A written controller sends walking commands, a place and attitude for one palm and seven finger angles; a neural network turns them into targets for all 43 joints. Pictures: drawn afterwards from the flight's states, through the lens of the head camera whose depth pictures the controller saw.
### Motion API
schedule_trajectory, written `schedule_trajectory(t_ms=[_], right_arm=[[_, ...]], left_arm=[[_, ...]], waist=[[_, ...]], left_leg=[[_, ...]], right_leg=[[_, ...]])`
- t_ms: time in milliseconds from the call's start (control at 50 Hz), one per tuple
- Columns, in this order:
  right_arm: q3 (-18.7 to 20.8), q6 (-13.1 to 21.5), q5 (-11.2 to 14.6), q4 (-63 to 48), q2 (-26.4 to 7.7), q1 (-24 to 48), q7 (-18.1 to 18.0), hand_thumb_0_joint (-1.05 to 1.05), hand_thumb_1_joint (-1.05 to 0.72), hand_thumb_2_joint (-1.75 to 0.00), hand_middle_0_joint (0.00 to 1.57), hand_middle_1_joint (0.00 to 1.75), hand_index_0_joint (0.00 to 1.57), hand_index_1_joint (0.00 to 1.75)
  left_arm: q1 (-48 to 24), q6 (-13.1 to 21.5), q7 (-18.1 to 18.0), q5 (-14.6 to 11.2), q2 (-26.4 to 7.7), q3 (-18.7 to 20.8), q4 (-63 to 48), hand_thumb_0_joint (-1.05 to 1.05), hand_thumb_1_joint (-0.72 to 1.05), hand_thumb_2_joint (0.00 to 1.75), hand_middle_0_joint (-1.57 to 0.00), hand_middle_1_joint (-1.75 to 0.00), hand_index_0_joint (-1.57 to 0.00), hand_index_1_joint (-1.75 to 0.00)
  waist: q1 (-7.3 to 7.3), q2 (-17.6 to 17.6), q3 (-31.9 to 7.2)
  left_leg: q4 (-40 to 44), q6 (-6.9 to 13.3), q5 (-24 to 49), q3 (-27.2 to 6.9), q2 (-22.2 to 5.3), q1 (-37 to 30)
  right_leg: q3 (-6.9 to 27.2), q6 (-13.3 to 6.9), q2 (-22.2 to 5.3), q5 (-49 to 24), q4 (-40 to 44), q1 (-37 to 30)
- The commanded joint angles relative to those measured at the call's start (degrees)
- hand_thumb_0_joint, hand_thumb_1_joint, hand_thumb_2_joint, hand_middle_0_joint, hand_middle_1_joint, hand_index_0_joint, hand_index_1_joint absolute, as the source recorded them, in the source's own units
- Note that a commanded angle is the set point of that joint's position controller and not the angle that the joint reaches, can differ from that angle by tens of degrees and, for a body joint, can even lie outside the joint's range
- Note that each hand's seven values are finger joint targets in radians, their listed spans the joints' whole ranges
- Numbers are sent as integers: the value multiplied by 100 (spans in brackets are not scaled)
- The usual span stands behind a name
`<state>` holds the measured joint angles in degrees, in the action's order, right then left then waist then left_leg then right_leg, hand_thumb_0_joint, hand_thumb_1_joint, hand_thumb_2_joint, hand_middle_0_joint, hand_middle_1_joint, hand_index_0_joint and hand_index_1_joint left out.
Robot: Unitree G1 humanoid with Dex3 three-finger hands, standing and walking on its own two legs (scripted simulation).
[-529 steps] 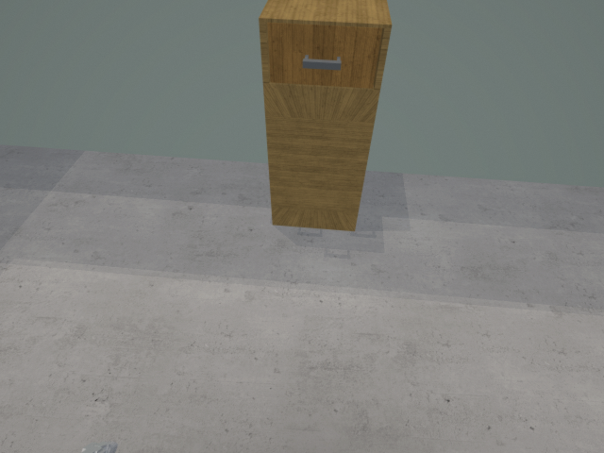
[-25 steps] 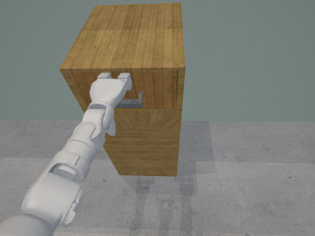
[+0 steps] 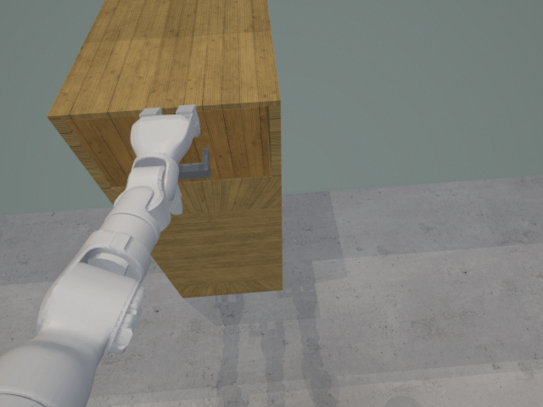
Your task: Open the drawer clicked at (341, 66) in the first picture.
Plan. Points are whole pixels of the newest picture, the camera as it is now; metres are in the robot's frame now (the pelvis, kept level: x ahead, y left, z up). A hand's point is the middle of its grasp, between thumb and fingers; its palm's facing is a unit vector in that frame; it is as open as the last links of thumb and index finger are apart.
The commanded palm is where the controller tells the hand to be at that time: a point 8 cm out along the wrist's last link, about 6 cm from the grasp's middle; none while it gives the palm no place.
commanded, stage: move the hooked fingers above the handle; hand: left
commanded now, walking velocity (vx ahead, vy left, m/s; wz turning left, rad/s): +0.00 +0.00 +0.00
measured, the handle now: (178, 163) +0.53 +0.14 +0.02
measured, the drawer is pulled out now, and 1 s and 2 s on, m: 0.00 0.00 0.00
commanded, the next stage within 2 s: none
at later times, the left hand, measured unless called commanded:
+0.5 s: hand (161, 162) +0.49 +0.15 +0.07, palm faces -0.01 +0.00 -1.00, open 13.6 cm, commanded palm +0.48 +0.15 +0.13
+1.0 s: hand (166, 162) +0.49 +0.15 +0.07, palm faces -0.02 +0.01 -1.00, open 13.6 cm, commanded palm +0.48 +0.13 +0.13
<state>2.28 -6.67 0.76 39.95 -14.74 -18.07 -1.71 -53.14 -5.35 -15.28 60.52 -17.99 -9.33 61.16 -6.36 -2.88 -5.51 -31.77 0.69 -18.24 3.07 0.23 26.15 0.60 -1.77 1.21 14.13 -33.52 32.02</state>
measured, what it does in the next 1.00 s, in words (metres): stands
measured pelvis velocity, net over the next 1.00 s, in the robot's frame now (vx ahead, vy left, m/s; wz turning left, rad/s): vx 0.01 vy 0.01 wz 0.05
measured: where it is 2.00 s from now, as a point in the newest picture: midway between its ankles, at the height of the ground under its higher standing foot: outside the picture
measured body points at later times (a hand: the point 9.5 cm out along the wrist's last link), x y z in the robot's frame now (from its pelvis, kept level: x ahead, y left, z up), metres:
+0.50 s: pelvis +0.01 +0.01 +0.00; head +0.07 -0.01 +0.44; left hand +0.49 +0.15 +0.12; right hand +0.05 -0.26 -0.14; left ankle -0.04 +0.11 -0.73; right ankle +0.02 -0.10 -0.73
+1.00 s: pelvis +0.01 +0.01 -0.01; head +0.07 +0.00 +0.44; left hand +0.49 +0.14 +0.12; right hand +0.06 -0.25 -0.15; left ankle -0.04 +0.11 -0.73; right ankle +0.02 -0.10 -0.73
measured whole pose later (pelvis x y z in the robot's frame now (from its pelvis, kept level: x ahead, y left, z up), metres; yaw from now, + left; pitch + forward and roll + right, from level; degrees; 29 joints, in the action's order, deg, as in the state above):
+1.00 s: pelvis +0.01 +0.01 -0.01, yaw +3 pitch +14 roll +0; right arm 3.4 -5.9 -0.4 41.7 -14.1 -17.7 0.4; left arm -57.0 -7.2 -15.4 57.8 -14.8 -16.7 63.2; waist -4.9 -3.0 -6.5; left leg -35.7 1.4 -20.1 0.2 1.7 29.6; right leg -2.2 -1.0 -0.5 16.3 -35.9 33.6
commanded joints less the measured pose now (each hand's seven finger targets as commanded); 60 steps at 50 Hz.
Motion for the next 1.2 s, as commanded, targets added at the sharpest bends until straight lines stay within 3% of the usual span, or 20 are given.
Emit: schedule_trajectory(t_ms=[0,80,120,200,300,320,400,440,520,620,640,780,840,880,920,1000,1080,1100,1120,1180], right_arm=[[235,206,0,-565,-744,-254,-74,0,-90,-90,20,30,20,30],[233,278,19,-540,-764,-286,-109,0,-90,-90,20,30,20,30],[285,322,-14,-538,-743,-338,-90,0,-90,-90,20,30,20,30],[313,347,-18,-454,-724,-408,-40,0,-90,-90,20,30,20,30],[329,330,-32,-319,-734,-484,27,0,-90,-90,20,30,20,30],[338,331,-51,-308,-752,-535,35,0,-90,-90,20,30,20,30],[346,269,-67,-302,-742,-496,89,0,-90,-90,20,30,20,30],[361,231,-74,-276,-749,-527,100,0,-90,-90,20,30,20,30],[358,200,-74,-316,-706,-453,142,0,-90,-90,20,30,20,30],[351,190,-94,-298,-720,-455,144,0,-90,-90,20,30,20,30],[354,177,-78,-315,-708,-431,144,0,-90,-90,20,30,20,30],[350,210,-102,-222,-691,-448,163,0,-90,-90,20,30,20,30],[358,197,-122,-192,-712,-488,164,0,-90,-90,20,30,20,30],[372,194,-132,-201,-677,-482,165,0,-90,-90,20,30,20,30],[363,185,-125,-199,-687,-484,163,0,-90,-90,20,30,20,30],[358,197,-123,-244,-659,-418,166,0,-90,-90,20,30,20,30],[315,198,-118,-245,-672,-409,130,0,-90,-90,20,30,20,30],[310,205,-123,-234,-694,-431,124,0,-90,-90,20,30,20,30],[305,212,-117,-260,-683,-424,124,0,-90,-90,20,30,20,30],[315,210,-112,-319,-645,-371,114,0,-90,-90,20,30,20,30]], left_arm=[[-2509,74,-166,-12,-1459,423,-965,0,-50,30,-30,-120,-30,-120],[-2685,173,-212,30,-1609,439,-1079,0,-50,30,-30,-120,-30,-120],[-3007,308,-234,22,-1496,328,-1474,0,-50,30,-30,-120,-30,-120],[-2977,395,-210,-51,-1150,127,-1325,0,-50,30,-30,-120,-30,-120],[-3313,367,-239,-70,-759,-168,-1279,0,-50,30,-30,-120,-30,-120],[-3362,374,-279,-60,-973,21,-1346,0,-50,30,-30,-120,-30,-120],[-3316,226,-274,-104,-571,-209,-1151,0,-50,30,-30,-120,-30,-120],[-3262,197,-280,-68,-728,-78,-1168,0,-50,30,-30,-120,-30,-120],[-3313,183,-213,-133,-219,-465,-1309,0,-50,30,-30,-120,-30,-120],[-3492,205,-211,-150,-238,-437,-1349,0,-50,30,-30,-120,-30,-120],[-3304,189,-212,-121,-286,-376,-1215,0,-50,30,-30,-120,-30,-120],[-3765,103,-251,-98,270,-869,-1149,0,-50,30,-30,-120,-30,-120],[-3816,70,-251,-114,74,-689,-1110,0,-50,30,-30,-120,-30,-120],[-3838,92,-226,-139,303,-861,-1220,0,-50,30,-30,-120,-30,-120],[-3816,121,-196,-204,160,-741,-1220,0,-50,30,-30,-120,-30,-120],[-3770,212,-183,-235,350,-859,-1311,0,-50,30,-30,-120,-30,-120],[-3699,159,-373,-129,-145,-477,-1183,0,-50,30,-30,-120,-30,-120],[-3756,140,-432,-78,-422,-252,-1159,0,-50,30,-30,-120,-30,-120],[-3789,110,-478,-55,-449,-273,-1242,0,-50,30,-30,-120,-30,-120],[-3638,17,-508,-35,-395,-291,-1247,0,-50,30,-30,-120,-30,-120]], waist=[[99,708,-2086],[42,641,-1990],[-4,358,-2363],[-113,446,-2257],[-227,257,-2162],[-153,180,-2341],[-218,395,-2221],[-166,405,-2372],[-189,240,-2273],[-261,421,-2209],[-200,381,-2147],[-424,261,-2077],[-404,296,-2268],[-403,238,-2369],[-388,239,-2347],[-386,271,-2234],[-321,400,-2133],[-262,403,-2180],[-240,272,-2333],[-209,395,-2394]], left_leg=[[277,178,1261,57,156,-61],[270,187,1121,51,149,-38],[200,194,1322,46,150,-308],[134,182,1495,-23,141,-461],[72,144,1686,-128,120,-651],[54,142,1781,-145,118,-667],[2,134,1979,-172,116,-667],[-17,129,2069,-195,110,-696],[-37,106,2262,-250,87,-844],[-30,111,2115,-307,64,-839],[-38,97,2084,-299,75,-812],[-99,76,1952,-353,62,-886],[-140,83,1993,-356,80,-881],[-168,82,2156,-353,76,-953],[-164,81,2151,-380,84,-909],[-131,72,2096,-372,82,-867],[-60,111,1730,-271,121,-570],[-36,102,1758,-279,129,-478],[-36,109,1767,-270,139,-512],[-12,120,1777,-186,138,-530]], right_leg=[[100,31,-57,-1429,326,-1959],[130,53,-64,-1274,348,-1803],[144,42,-59,-1430,311,-1815],[64,17,-21,-1494,301,-1604],[-46,-21,26,-1426,231,-1165],[-40,-25,29,-1499,166,-1240],[-98,-35,52,-1633,151,-1174],[-95,-35,52,-1733,88,-1252],[-142,-54,57,-1725,73,-1066],[-161,-46,66,-1581,75,-1002],[-160,-60,69,-1524,57,-964],[-194,-49,78,-1310,45,-590],[-178,-48,78,-1406,13,-716],[-190,-51,72,-1528,-5,-755],[-180,-56,70,-1551,-6,-811],[-200,-61,64,-1484,22,-812],[-128,-34,61,-1437,65,-1002],[-126,-54,48,-1465,46,-1115],[-101,-55,53,-1499,22,-1161],[-84,-26,42,-1602,81,-1336]])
